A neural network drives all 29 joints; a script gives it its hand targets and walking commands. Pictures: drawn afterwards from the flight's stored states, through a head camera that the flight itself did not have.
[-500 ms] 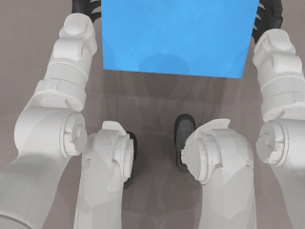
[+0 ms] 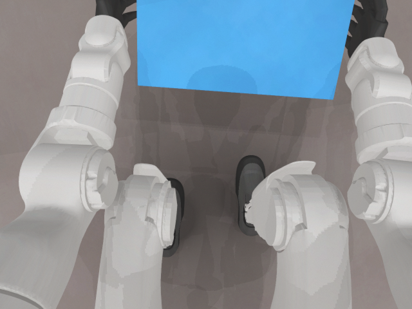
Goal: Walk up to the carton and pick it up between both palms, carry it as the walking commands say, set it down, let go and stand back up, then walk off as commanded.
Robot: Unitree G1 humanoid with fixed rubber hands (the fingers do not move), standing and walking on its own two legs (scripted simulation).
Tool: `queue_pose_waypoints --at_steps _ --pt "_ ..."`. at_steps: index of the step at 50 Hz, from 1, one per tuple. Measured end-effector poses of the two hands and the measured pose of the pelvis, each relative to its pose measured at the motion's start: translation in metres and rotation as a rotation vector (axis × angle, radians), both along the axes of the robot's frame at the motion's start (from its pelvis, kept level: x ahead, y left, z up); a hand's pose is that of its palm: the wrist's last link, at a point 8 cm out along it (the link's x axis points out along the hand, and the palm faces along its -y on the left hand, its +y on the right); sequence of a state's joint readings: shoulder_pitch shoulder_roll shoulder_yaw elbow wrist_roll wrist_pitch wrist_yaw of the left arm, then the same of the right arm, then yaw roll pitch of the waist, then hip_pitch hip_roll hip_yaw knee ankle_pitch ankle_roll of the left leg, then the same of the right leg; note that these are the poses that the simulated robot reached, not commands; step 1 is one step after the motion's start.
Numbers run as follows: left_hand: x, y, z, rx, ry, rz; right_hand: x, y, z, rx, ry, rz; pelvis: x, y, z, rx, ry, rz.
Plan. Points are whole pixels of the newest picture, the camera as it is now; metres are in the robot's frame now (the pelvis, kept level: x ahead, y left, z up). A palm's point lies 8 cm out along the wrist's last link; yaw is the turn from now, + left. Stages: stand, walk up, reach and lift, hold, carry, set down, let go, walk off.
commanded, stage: set down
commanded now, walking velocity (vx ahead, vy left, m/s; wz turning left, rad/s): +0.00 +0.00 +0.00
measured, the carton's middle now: (234, 42) +0.52 -0.07 -0.24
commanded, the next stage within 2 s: none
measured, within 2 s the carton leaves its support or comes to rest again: neither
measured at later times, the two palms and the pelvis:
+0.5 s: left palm (117, 40) +0.52 +0.12 -0.18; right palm (359, 53) +0.48 -0.27 -0.18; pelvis +0.00 +0.00 +0.00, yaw +0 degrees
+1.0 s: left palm (100, 43) +0.52 +0.15 -0.18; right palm (378, 60) +0.46 -0.30 -0.18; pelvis -0.01 -0.01 -0.01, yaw +0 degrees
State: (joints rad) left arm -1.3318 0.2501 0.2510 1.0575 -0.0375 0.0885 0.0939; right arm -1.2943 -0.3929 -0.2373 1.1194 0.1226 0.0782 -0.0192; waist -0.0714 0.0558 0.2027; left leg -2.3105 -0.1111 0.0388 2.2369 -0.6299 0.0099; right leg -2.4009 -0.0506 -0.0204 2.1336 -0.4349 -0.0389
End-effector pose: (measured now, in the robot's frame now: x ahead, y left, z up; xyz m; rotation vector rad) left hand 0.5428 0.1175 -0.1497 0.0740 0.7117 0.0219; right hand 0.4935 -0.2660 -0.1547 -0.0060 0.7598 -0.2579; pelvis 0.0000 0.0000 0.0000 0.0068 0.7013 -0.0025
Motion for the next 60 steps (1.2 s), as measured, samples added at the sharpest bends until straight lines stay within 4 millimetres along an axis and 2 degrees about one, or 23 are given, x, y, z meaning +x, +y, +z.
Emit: queue_pose_waypoints --at_steps 17,23,28,35,51,55,60 --pt "0.0 0.001 -0.007 0.005 -0.015 -0.019 0.001 0.0 -0.008 -0.001 -0.015 0.015 0.001 -0.002 -0.003 0.004 -0.015 0.004" --pt "-0.015 0.004 -0.021 0.014 0.009 -0.032 -0.009 -0.002 -0.017 -0.013 0.002 0.018 0.0 -0.003 -0.001 0.009 -0.019 0.0" --pt "-0.033 0.011 -0.036 0.024 0.048 -0.044 -0.025 -0.012 -0.022 -0.023 0.019 -0.028 -0.002 -0.003 0.002 0.006 -0.02 -0.006" --pt "-0.03 0.017 -0.032 0.016 0.032 -0.031 -0.032 -0.021 -0.022 -0.018 0.006 -0.062 -0.005 -0.003 -0.001 0.006 -0.038 -0.003" --pt "-0.026 0.037 -0.033 0.037 0.02 -0.011 -0.028 -0.039 -0.023 -0.02 -0.02 -0.076 -0.006 -0.007 -0.008 0.009 -0.067 -0.003" --pt "-0.022 0.039 -0.024 0.034 -0.01 -0.013 -0.025 -0.042 -0.015 -0.011 -0.059 -0.08 -0.005 -0.007 -0.006 0.008 -0.067 -0.005" --pt "-0.017 0.037 0.001 0.022 -0.046 -0.007 -0.022 -0.044 0.006 -0.008 -0.095 -0.074 -0.003 -0.006 0.002 0.007 -0.058 -0.007"
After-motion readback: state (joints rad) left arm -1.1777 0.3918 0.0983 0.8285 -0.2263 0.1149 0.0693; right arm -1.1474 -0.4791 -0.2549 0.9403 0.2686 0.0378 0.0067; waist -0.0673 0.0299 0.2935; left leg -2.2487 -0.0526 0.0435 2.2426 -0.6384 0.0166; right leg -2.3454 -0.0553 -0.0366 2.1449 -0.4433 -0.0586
